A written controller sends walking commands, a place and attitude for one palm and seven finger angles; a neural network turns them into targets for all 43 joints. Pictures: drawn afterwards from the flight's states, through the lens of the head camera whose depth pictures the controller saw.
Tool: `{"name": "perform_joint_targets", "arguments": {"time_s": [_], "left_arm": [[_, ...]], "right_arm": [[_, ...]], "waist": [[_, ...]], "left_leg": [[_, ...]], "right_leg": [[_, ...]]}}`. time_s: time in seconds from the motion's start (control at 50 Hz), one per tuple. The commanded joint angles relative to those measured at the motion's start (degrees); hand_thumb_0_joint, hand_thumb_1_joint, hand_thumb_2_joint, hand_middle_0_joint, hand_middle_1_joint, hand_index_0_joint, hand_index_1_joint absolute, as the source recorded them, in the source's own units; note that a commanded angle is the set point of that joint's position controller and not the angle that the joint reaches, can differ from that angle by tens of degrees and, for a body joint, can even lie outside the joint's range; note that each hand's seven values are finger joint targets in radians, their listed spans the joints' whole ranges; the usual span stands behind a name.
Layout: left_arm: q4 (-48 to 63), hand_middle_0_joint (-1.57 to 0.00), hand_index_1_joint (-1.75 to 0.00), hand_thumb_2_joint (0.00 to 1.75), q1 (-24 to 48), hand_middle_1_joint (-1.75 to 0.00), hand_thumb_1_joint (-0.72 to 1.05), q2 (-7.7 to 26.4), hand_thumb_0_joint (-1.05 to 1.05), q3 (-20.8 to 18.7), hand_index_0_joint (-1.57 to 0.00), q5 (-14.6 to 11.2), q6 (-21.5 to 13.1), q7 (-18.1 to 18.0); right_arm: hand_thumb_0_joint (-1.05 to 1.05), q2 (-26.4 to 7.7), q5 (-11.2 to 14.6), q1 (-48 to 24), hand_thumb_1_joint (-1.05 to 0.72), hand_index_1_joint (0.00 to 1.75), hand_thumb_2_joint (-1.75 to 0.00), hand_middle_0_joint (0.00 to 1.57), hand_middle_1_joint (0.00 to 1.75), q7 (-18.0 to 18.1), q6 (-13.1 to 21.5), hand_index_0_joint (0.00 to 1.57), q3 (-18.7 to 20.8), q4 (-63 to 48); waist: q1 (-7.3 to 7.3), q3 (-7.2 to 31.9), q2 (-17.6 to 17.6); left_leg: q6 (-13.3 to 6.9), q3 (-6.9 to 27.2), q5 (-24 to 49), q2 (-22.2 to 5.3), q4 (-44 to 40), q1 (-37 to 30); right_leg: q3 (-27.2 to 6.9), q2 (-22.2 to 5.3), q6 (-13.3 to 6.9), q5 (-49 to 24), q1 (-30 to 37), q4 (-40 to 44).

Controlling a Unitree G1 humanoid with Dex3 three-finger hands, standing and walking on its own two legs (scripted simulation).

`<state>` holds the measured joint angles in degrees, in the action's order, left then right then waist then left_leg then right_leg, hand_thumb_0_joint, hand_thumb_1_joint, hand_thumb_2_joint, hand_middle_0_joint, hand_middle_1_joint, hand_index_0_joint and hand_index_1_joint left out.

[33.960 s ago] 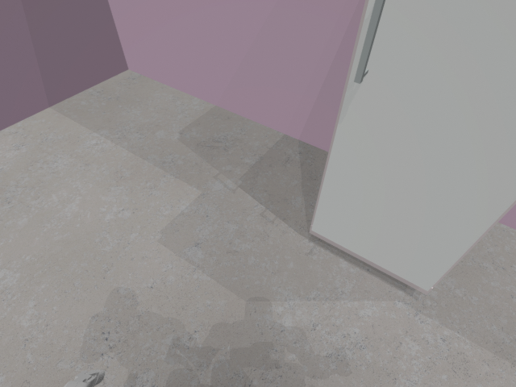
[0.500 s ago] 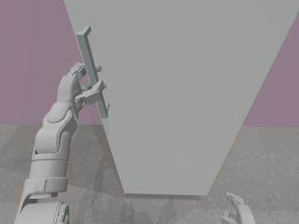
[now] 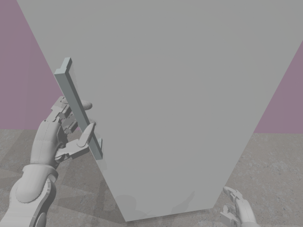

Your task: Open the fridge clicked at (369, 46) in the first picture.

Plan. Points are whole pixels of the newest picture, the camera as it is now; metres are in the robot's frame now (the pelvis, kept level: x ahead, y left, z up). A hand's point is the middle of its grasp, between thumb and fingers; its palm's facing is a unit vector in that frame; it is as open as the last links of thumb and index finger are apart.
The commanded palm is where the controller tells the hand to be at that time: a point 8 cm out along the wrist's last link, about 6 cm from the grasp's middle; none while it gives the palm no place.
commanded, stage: walk backward, drawing the door open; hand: left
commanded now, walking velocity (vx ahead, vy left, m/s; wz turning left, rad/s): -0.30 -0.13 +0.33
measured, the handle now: (85, 117) +0.30 +0.17 +0.20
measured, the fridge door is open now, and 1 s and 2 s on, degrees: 11 39 69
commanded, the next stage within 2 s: none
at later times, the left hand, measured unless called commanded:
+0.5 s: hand (96, 186) +0.15 +0.11 +0.18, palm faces +0.35 -0.89 -0.30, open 7.4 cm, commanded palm +0.10 +0.15 +0.19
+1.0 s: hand out of the picture +0.06 +0.01 +0.18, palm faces +0.64 -0.72 -0.26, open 6.9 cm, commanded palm +0.00 +0.03 +0.19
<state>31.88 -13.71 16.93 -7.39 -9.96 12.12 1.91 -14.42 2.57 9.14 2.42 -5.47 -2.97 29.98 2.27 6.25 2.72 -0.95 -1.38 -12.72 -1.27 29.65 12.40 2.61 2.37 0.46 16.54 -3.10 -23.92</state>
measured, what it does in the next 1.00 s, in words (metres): steps to the right, turning left: right foot, then left foot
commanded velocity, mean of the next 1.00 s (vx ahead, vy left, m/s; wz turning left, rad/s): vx -0.20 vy -0.32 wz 0.69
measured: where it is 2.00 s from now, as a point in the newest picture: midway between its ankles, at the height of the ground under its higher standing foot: outside the picture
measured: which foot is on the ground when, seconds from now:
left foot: down 0.00-0.26, up 0.28-0.54, down 0.56-0.88, up 0.90-1.00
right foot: down 0.00-0.08, up 0.10-0.18, down 0.20-0.54, up 0.56-0.86, down 0.88-1.00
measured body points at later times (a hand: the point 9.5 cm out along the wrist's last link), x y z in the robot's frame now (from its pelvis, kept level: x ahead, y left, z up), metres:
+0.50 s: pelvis -0.06 -0.08 -0.01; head +0.00 -0.10 +0.43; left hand +0.13 +0.15 +0.20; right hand +0.13 -0.27 -0.13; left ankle -0.12 +0.02 -0.70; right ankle -0.03 -0.09 -0.75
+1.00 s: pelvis -0.09 -0.26 -0.02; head -0.03 -0.24 +0.43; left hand +0.03 +0.05 +0.19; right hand +0.20 -0.37 -0.12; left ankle -0.15 -0.14 -0.66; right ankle -0.02 -0.37 -0.75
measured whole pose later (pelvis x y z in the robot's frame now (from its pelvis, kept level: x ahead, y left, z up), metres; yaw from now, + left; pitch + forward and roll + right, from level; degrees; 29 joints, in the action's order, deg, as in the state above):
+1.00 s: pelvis -0.09 -0.26 -0.02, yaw +33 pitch +0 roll -1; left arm 33.8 -8.6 15.2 -8.7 -2.5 -4.1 -3.9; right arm -11.5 0.1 5.7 4.1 5.6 3.3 38.2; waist -1.2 -8.5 2.2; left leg 2.0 2.3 -32.1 -1.1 69.2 32.7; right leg 3.9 -2.6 0.7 17.9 -14.4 -33.0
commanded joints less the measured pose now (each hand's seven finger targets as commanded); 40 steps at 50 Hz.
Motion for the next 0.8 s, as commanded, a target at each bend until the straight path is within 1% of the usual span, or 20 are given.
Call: {"name": "perform_joint_targets", "arguments": {"time_s": [0.0,0.06,0.08,0.16,0.18,0.22,0.24,0.26,0.3,0.36,0.44,0.48,0.5,0.52,0.54,0.56,0.58,0.62,0.66,0.78], "left_arm": [[13.1,-0.45,-1.4,0.9,7.5,-1.4,0.9,6.3,0.0,-3.9,-0.45,3.8,-11.7,-4.8],[15.9,-0.45,-1.4,0.9,5.6,-1.4,0.9,3.5,0.0,-1.9,-0.45,5.2,-14.4,-6.2],[15.4,-0.45,-1.4,0.9,4.2,-1.4,0.9,3.3,0.0,-2.4,-0.45,5.6,-14.7,-6.6],[16.5,-0.45,-1.4,0.9,-0.3,-1.4,0.9,3.9,0.0,-3.4,-0.45,6.0,-16.7,-7.5],[17.1,-0.45,-1.4,0.9,0.0,-1.4,0.9,4.0,0.0,-3.3,-0.45,6.2,-17.2,-7.4],[15.0,-0.45,-1.4,0.9,-1.8,-1.4,0.9,7.7,0.0,-7.4,-0.45,6.7,-18.2,-7.8],[15.2,-0.45,-1.4,0.9,-2.1,-1.4,0.9,5.6,0.0,-6.6,-0.45,6.6,-18.4,-7.4],[15.3,-0.45,-1.4,0.9,-1.1,-1.4,0.9,5.3,0.0,-6.5,-0.45,7.6,-18.9,-7.0],[15.3,-0.45,-1.4,0.9,-1.0,-1.4,0.9,3.3,0.0,-5.1,-0.45,8.4,-20.3,-6.5],[18.0,-0.45,-1.4,0.9,0.5,-1.4,0.9,2.9,0.0,-4.6,-0.45,8.4,-22.0,-6.6],[21.6,-0.45,-1.4,0.9,2.6,-1.4,0.9,3.6,0.0,-4.5,-0.45,8.7,-23.0,-7.2],[22.3,-0.45,-1.4,0.9,5.5,-1.4,0.9,3.5,0.0,-3.5,-0.45,8.6,-24.1,-7.1],[22.1,-0.45,-1.4,0.9,7.4,-1.4,0.9,2.6,0.0,-1.8,-0.45,7.9,-25.0,-7.2],[21.3,-0.45,-1.4,0.9,6.1,-1.4,0.9,2.8,0.0,-1.7,-0.45,8.5,-26.8,-7.1],[21.2,-0.45,-1.4,0.9,8.3,-1.4,0.9,4.8,0.0,-2.6,-0.45,10.6,-27.5,-7.1],[22.7,-0.45,-1.4,0.9,12.8,-1.4,0.9,8.2,0.0,-4.9,-0.45,10.9,-27.4,-6.7],[24.1,-0.45,-1.4,0.9,11.1,-1.4,0.9,5.2,0.0,-3.6,-0.45,10.3,-26.6,-5.2],[24.3,-0.45,-1.4,0.9,13.0,-1.4,0.9,3.7,0.0,-2.8,-0.45,10.1,-25.9,-5.5],[21.2,-0.45,-1.4,0.9,13.4,-1.4,0.9,0.8,0.0,-0.5,-0.45,9.5,-24.5,-5.5],[18.3,-0.45,-1.4,0.9,17.2,-1.4,0.9,3.3,0.0,-3.2,-0.45,8.6,-24.0,-6.7]], "right_arm": [[0.0,-6.3,-1.0,-4.7,-0.9,0.3,-0.9,0.2,0.3,0.8,0.9,0.2,2.9,-10.3],[0.0,-5.3,-2.9,-4.4,-0.9,0.3,-0.9,0.2,0.3,-0.6,2.1,0.2,3.8,-9.8],[0.0,-5.1,-3.3,-4.7,-0.9,0.3,-0.9,0.2,0.3,-0.9,2.9,0.2,3.9,-9.6],[0.0,-3.1,-2.5,-4.6,-0.9,0.3,-0.9,0.2,0.3,-0.7,4.7,0.2,3.8,-10.1],[0.0,-2.5,-2.4,-4.9,-0.9,0.3,-0.9,0.2,0.3,-0.4,4.9,0.2,3.7,-10.4],[0.0,-0.9,-2.5,-5.3,-0.9,0.3,-0.9,0.2,0.3,0.9,5.1,0.2,4.0,-10.0],[0.0,-0.8,-1.5,-4.8,-0.9,0.3,-0.9,0.2,0.3,1.3,5.6,0.2,5.1,-10.6],[0.0,-0.8,-1.6,-5.4,-0.9,0.3,-0.9,0.2,0.3,1.7,6.2,0.2,5.3,-10.6],[0.0,1.0,-2.4,-4.2,-0.9,0.3,-0.9,0.2,0.3,1.8,7.2,0.2,4.3,-9.4],[0.0,1.3,-3.5,-3.9,-0.9,0.3,-0.9,0.2,0.3,2.8,7.7,0.2,4.0,-8.8],[0.0,1.7,-3.7,-1.6,-0.9,0.3,-0.9,0.2,0.3,3.6,9.8,0.2,4.4,-7.3],[0.0,1.1,-3.5,2.1,-0.9,0.3,-0.9,0.2,0.3,4.0,12.0,0.2,4.7,-5.1],[0.0,0.0,-3.7,3.7,-0.9,0.3,-0.9,0.2,0.3,4.1,13.1,0.2,4.9,-4.4],[0.0,-2.6,-6.4,-1.1,-0.9,0.3,-0.9,0.2,0.3,3.7,13.0,0.2,5.5,-7.1],[0.0,-2.6,-6.7,0.5,-0.9,0.3,-0.9,0.2,0.3,2.6,12.9,0.2,5.3,-6.0],[0.0,-5.4,-5.3,-4.8,-0.9,0.3,-0.9,0.2,0.3,1.7,13.1,0.2,7.3,-5.3],[0.0,-3.1,-5.0,-5.0,-0.9,0.3,-0.9,0.2,0.3,1.4,13.3,0.2,7.0,-5.2],[0.0,-3.4,-4.4,-5.5,-0.9,0.3,-0.9,0.2,0.3,1.3,14.4,0.2,7.3,-3.0],[0.0,-2.6,-4.0,-3.9,-0.9,0.3,-0.9,0.2,0.3,1.1,15.2,0.2,7.3,-1.2],[0.0,-2.5,-2.6,-5.3,-0.9,0.3,-0.9,0.2,0.3,0.3,16.9,0.2,7.8,-1.2]], "waist": [[-3.58,7.1,2.7],[-3.3,6.3,11.8],[-2.94,4.8,11.3],[-2.36,3.8,3.8],[-2.23,3.1,-0.4],[-2.37,3.6,-12.2],[-1.18,3.1,-19.3],[-0.39,3.6,-20.8],[-0.92,4.2,-14.4],[-1.21,6.3,-9.2],[-1.87,6.2,-13.1],[-5.59,6.0,-9.6],[-8.76,6.0,4.7],[-4.44,7.1,15.2],[-3.93,5.7,7.2],[-3.14,2.9,-0.9],[-2.97,-0.6,-1.0],[-2.01,-3.5,4.8],[-2.27,-1.3,9.5],[-3.05,2.9,20.4]], "left_leg": [[-3.6,2.9,53.1,-2.6,1.0,-18.3],[-7.2,11.3,68.9,-10.7,-2.8,-25.3],[-6.9,11.6,65.2,-11.3,-3.4,-23.3],[-2.8,8.3,45.8,-8.4,-1.0,-15.7],[-1.8,6.8,36.3,-5.9,0.3,-10.6],[0.2,2.4,0.3,1.6,10.3,4.0],[-0.1,1.6,-15.7,4.5,21.5,10.2],[-1.0,2.7,-19.4,4.8,29.3,12.4],[-0.6,2.7,-16.2,2.4,32.1,13.2],[0.9,-0.4,-13.6,0.5,29.8,14.1],[1.0,-8.3,-14.9,1.3,16.6,6.7],[-0.2,-9.3,-6.1,0.5,-5.2,-8.1],[-3.2,1.4,6.5,-7.2,-20.8,-21.1],[-10.6,30.6,27.9,-28.9,-15.4,-20.9],[-16.7,43.9,39.7,-36.5,-11.7,-13.9],[-15.7,35.5,36.7,-35.2,-11.9,-10.5],[-12.2,28.6,32.5,-28.1,-10.5,-8.4],[-7.8,17.7,19.3,-19.5,-11.0,-2.4],[-3.6,10.4,18.8,-12.2,-10.1,-0.7],[-3.9,15.6,2.2,-10.0,-8.5,3.9]], "right_leg": [[0.9,-0.6,4.2,-41.2,-11.4,-9.1],[-2.2,2.0,2.6,5.5,-23.0,-17.6],[-3.5,0.7,1.7,8.6,-22.8,-15.7],[-2.1,-1.4,2.0,-7.3,-13.7,0.8],[-1.8,-2.3,2.4,-19.1,-9.2,4.8],[-7.3,-12.4,-1.3,-45.5,-3.3,4.1],[-8.6,-15.2,1.0,-59.5,-0.1,1.3],[-8.1,-16.7,4.4,-64.1,-0.3,0.4],[-5.7,-16.8,3.4,-55.4,-1.5,-0.2],[-3.1,-17.9,-4.8,-42.0,0.2,-0.8],[3.1,-14.1,1.7,-39.7,-1.6,3.0],[9.6,-7.3,8.5,-42.7,-10.7,-7.2],[8.6,-3.5,12.8,-32.2,-23.3,-30.4],[-2.7,-3.7,7.8,10.9,-33.7,-53.5],[-12.0,-1.9,4.1,16.7,-35.2,-63.7],[-14.5,-2.6,2.3,12.3,-36.9,-61.3],[-12.2,-5.1,2.5,11.6,-39.9,-55.9],[-8.1,-5.0,3.3,3.9,-34.2,-47.6],[-3.8,-2.2,3.8,1.3,-23.8,-35.3],[1.8,1.9,4.8,7.5,-6.9,-9.0]]}}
